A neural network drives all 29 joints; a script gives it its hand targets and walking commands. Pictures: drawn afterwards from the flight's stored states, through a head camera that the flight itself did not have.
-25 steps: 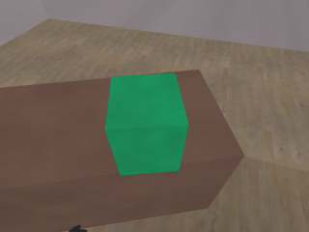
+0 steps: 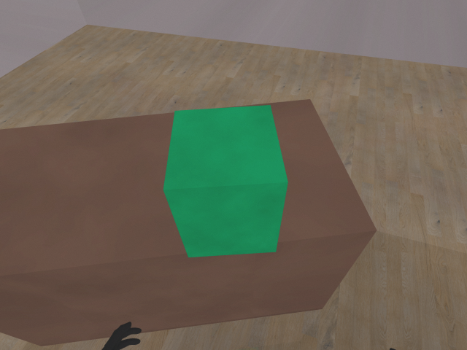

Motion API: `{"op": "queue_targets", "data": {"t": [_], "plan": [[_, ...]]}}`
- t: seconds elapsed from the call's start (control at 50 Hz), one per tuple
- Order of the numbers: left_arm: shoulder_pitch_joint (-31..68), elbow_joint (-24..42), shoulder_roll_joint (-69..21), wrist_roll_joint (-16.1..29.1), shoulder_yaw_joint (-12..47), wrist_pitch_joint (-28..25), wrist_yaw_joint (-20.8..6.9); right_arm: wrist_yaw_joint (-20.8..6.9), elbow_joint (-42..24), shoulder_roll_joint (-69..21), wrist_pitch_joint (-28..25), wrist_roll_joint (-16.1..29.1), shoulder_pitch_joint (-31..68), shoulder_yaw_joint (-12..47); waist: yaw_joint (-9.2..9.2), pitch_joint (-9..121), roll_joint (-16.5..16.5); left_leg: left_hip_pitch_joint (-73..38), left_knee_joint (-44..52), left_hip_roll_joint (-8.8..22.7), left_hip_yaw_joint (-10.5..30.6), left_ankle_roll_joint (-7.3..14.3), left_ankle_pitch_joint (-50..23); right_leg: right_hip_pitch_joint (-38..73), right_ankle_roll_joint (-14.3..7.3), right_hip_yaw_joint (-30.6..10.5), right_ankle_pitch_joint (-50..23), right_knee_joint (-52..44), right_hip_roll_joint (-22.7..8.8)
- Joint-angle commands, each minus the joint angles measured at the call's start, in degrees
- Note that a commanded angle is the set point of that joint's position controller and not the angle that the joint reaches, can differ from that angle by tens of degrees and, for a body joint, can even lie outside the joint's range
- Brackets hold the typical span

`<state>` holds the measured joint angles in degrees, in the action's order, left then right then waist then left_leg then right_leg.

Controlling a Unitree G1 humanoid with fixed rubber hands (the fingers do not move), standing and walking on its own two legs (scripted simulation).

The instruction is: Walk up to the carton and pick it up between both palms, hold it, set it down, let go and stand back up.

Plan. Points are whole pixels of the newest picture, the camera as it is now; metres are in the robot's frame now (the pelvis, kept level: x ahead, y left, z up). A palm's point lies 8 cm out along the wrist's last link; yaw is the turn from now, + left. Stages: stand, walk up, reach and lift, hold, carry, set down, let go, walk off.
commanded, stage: walk up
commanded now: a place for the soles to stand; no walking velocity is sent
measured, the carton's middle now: (227, 184) +0.45 +0.04 +0.00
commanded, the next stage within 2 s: reach and lift in 0.46 s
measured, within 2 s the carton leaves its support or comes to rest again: neither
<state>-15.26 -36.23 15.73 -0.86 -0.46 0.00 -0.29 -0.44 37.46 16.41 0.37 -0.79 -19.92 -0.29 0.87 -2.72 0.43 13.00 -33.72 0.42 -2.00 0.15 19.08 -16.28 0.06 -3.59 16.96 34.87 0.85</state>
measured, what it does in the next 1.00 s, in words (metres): stands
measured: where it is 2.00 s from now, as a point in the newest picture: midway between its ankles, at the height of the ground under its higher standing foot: outside the picture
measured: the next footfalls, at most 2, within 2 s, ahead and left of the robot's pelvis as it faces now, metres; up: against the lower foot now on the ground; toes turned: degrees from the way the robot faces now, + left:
none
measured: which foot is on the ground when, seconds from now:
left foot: down 0.00-1.00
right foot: down 0.00-1.00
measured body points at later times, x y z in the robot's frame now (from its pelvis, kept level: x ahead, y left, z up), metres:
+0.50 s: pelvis +0.00 +0.00 +0.00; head +0.01 +0.01 +0.45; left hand +0.10 +0.26 -0.11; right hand +0.09 -0.26 -0.11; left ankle -0.01 +0.12 -0.73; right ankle +0.02 -0.12 -0.73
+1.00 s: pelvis +0.01 -0.01 +0.01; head +0.00 +0.01 +0.46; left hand +0.17 +0.25 -0.08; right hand +0.16 -0.24 -0.06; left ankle -0.01 +0.12 -0.73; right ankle +0.02 -0.12 -0.73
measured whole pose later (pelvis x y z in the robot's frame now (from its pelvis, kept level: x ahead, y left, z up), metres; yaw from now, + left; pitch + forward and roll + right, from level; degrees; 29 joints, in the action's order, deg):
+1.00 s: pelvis +0.01 -0.01 +0.01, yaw +2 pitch -6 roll +0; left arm -10.1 -33.2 14.4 -0.4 -4.4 6.0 -1.0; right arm 0.6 42.0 9.4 -15.2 2.2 -13.6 -0.9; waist -0.4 -5.5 3.5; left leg 1.9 -23.0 1.3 0.2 -1.2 14.8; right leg -4.2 -0.5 -1.1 13.1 23.6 1.2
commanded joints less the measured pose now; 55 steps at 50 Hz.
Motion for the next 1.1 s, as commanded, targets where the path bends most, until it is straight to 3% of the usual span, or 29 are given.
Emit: {"op": "queue_targets", "data": {"t": [0.0,0.08,0.1,0.18,0.22,0.26,0.28,0.32,0.34,0.36,0.38,0.42,0.44,0.46,0.48,0.52,0.54,0.56,0.6,0.62,0.64,0.66,0.7,0.72,0.84,0.86,0.88,1.0,1.08], "plan": [[0.46,6.33,9.1,-0.6,-2.41,-1.57,0.26,0.18,-3.65,7.42,-1.2,-0.56,-0.98,-2.03,-0.15,5.93,1.58,-1.6,4.72,4.09,5.45,3.35,-9.12,1.6,-5.29,-7.31,-7.75,-5.79,-6.02],[-1.14,5.29,8.09,-0.16,-2.31,-1.05,0.43,0.26,-4.0,8.65,-1.52,-0.05,-2.09,-2.05,-0.54,2.86,0.67,1.92,7.06,4.99,8.45,3.11,-8.42,2.7,-3.52,-4.16,-6.96,-5.19,-3.88],[-1.71,4.61,7.57,-0.2,-1.9,-0.84,0.41,0.2,-3.34,8.0,-1.34,0.02,-1.91,-1.67,-0.45,1.94,-1.64,3.27,6.13,5.6,8.39,3.42,-6.06,1.42,-3.57,-4.97,-6.28,-5.97,-3.84],[-0.85,4.9,9.22,-0.1,-2.52,-0.7,0.29,0.02,-2.58,8.84,-0.77,-0.56,-1.07,-2.59,-0.85,-0.84,2.62,2.71,6.8,4.03,7.26,2.95,-1.33,-1.74,-4.57,-6.25,-1.47,-7.58,-4.71],[-0.43,4.98,8.85,-0.17,-1.93,-0.76,0.42,-0.06,-3.39,8.34,-0.97,-0.17,-3.17,-2.71,0.28,3.33,4.11,-0.07,5.78,3.88,7.32,2.99,-3.6,0.06,-4.16,-6.85,-4.99,-7.99,-5.59],[-0.69,4.4,7.82,0.47,-1.97,-0.81,0.34,0.2,-3.59,8.79,-0.96,-0.56,-1.81,-2.87,-0.97,-2.29,1.02,3.97,6.58,3.88,8.33,2.77,-4.98,-1.37,-4.25,-6.14,-2.73,-8.87,-5.4],[-1.66,4.71,8.02,-0.22,-2.0,-0.89,0.52,0.27,-4.06,8.36,-0.83,-0.91,-0.55,-2.38,0.13,-1.15,-1.19,2.14,6.63,3.35,7.51,3.16,-2.42,-2.6,-5.15,-7.92,-2.53,-8.28,-5.83],[0.1,4.91,7.55,-0.2,-2.4,-0.77,0.31,0.07,-3.39,8.29,-0.97,-0.07,-1.32,-2.06,-0.69,-2.0,1.04,4.05,10.17,4.57,10.03,3.75,-0.32,-0.37,-4.0,-3.59,0.25,-6.45,-3.95],[-1.96,3.8,7.92,0.16,-2.2,-0.65,0.4,0.12,-3.6,8.48,-1.37,0.2,-1.56,-2.47,-1.23,-2.41,-3.42,5.57,11.53,6.46,12.05,4.02,-0.24,0.33,-2.89,-2.59,-2.35,-5.68,-2.5],[-3.43,3.07,8.21,-0.55,-1.96,-0.86,0.68,0.18,-3.0,7.98,-1.42,0.57,-1.15,-2.11,-1.27,-1.24,-2.28,6.83,12.17,6.81,13.03,4.64,1.37,1.92,-2.42,-2.19,-2.37,-5.12,-2.52],[-3.72,2.57,9.12,-0.31,-2.3,-0.85,0.82,-0.04,-3.28,8.06,-1.32,0.33,-1.63,-2.54,-1.03,-2.73,-3.86,7.68,10.13,5.24,10.96,3.64,1.0,1.25,-3.04,-3.85,-1.95,-7.26,-3.21],[-3.72,2.93,7.89,-0.37,-1.92,-1.39,0.4,-0.14,-2.33,6.96,-1.19,0.83,-1.9,-2.1,-0.82,2.88,0.6,2.96,7.26,3.69,8.0,3.19,-3.12,2.66,-3.69,-3.94,-5.79,-7.31,-4.86],[-2.56,3.58,7.84,0.04,-1.74,-1.67,0.52,-0.07,-2.79,7.15,-1.12,-0.42,-2.16,-2.37,-0.63,0.64,-3.25,2.05,6.74,3.56,7.34,2.41,-7.02,0.17,-4.29,-6.3,-5.99,-7.53,-5.74],[24.9,6.99,10.36,0.72,-4.88,7.34,1.78,-0.77,2.27,4.46,-10.31,-3.17,26.9,-7.29,-1.36,-0.71,-3.21,11.48,2.62,2.83,-1.19,-2.25,4.57,-6.15,-2.54,6.83,5.92,-1.65,-0.46],[21.69,7.97,8.07,0.23,-0.93,10.85,2.6,-2.11,3.01,7.65,-13.17,-3.24,25.22,-10.0,0.57,-5.8,-4.85,16.49,3.85,4.15,-1.23,-1.15,11.84,-4.64,-2.68,8.1,7.39,1.28,0.45],[17.63,12.16,6.64,-0.04,-1.84,13.73,2.37,-2.5,6.87,9.45,-13.87,-3.66,20.23,-11.66,0.23,-0.87,-5.64,16.89,3.73,4.45,-1.48,-1.44,8.71,0.06,-2.64,8.64,0.68,3.55,0.6],[15.29,15.52,6.48,1.49,-2.48,13.97,1.97,-2.55,6.61,8.34,-14.41,-2.08,17.5,-11.07,-0.61,3.96,0.21,9.73,1.72,2.91,-0.73,-1.93,3.02,0.52,-2.59,6.73,-3.35,0.45,-0.88],[13.16,17.45,8.36,1.69,-3.87,13.64,1.42,-1.56,4.07,6.34,-15.22,-0.35,15.39,-9.02,-0.05,10.99,2.06,1.84,-0.63,1.46,-2.66,-1.29,-7.86,1.85,-1.01,5.25,-12.04,-0.64,-1.41],[7.4,19.58,8.31,-0.08,-4.68,12.73,1.65,-1.39,7.9,8.0,-17.14,1.5,10.82,-8.48,0.96,15.11,-1.15,-5.38,-1.64,0.37,-1.55,-3.03,-21.48,2.15,-1.41,5.33,-22.67,-2.26,0.43],[6.08,20.02,7.57,-0.56,-5.11,12.44,1.44,-1.19,8.19,8.89,-18.29,1.48,8.5,-8.03,1.24,19.78,0.51,-10.16,-2.01,0.39,-1.7,-3.54,-26.09,4.07,-0.63,5.63,-27.99,-2.03,0.73],[3.77,20.39,7.77,0.27,-5.78,11.26,0.82,-1.26,6.57,7.96,-18.9,3.7,9.65,-6.22,-0.38,20.7,-0.13,-10.72,-1.31,-0.74,-1.06,-3.57,-28.1,6.0,-0.93,5.01,-32.07,-3.73,0.79],[1.39,18.43,6.96,-0.08,-5.22,11.09,1.01,-0.98,8.89,7.04,-18.85,3.37,7.87,-6.36,0.48,19.42,-0.52,-10.1,1.2,-1.25,-2.49,-3.49,-27.45,10.0,-1.21,4.38,-36.19,-4.55,0.4],[-0.39,16.17,7.3,-0.1,-6.84,9.21,0.48,-0.35,5.04,5.79,-19.67,3.33,8.64,-4.75,-1.58,17.18,2.36,-9.29,5.05,-2.78,-3.4,-3.54,-26.91,16.15,-0.24,4.72,-40.04,-7.26,-0.03],[0.14,14.57,5.4,-0.64,-6.69,8.79,0.44,0.19,6.74,4.94,-19.33,2.57,8.04,-4.7,-0.51,13.42,2.59,-7.29,6.74,-2.2,-2.6,-3.36,-25.15,18.35,-0.03,4.35,-40.18,-8.36,-0.65],[10.43,8.88,7.1,-0.66,-5.51,6.52,-0.75,0.86,1.18,-2.37,-17.89,2.73,13.14,-1.47,-1.79,-6.39,3.32,-7.96,13.66,-2.44,-2.25,-0.7,-10.17,9.65,0.63,3.0,-14.56,-17.56,-1.22],[9.83,8.49,6.69,0.79,-5.86,5.78,-1.03,1.45,-1.07,-1.79,-17.54,2.89,13.52,-2.02,-1.06,-5.78,5.17,-7.39,14.81,-2.07,-1.17,-0.15,-9.5,7.77,0.97,3.35,-13.35,-18.09,-1.36],[10.74,10.17,6.21,0.06,-6.55,4.74,-0.81,1.35,-1.28,-3.75,-17.07,3.32,11.52,-0.16,-2.74,-3.47,3.2,-8.8,13.79,-1.97,-2.15,-0.89,-10.68,9.09,1.42,2.8,-12.39,-18.41,-2.09],[13.26,15.01,6.65,3.68,-4.33,-1.26,-0.39,2.71,-8.93,-4.26,-17.96,1.31,10.61,-2.35,-0.86,4.27,-0.36,-7.45,14.53,-1.02,-2.65,-1.42,-10.75,11.66,1.31,2.39,-12.89,-16.38,-1.93],[11.64,12.34,5.92,5.06,-2.14,-2.73,0.44,2.62,-4.05,-3.79,-17.61,2.57,9.56,-3.07,-0.91,1.91,-3.42,-9.35,15.15,-0.21,-1.81,-2.05,-10.08,11.08,-0.8,2.74,-7.37,-17.08,-1.45]]}}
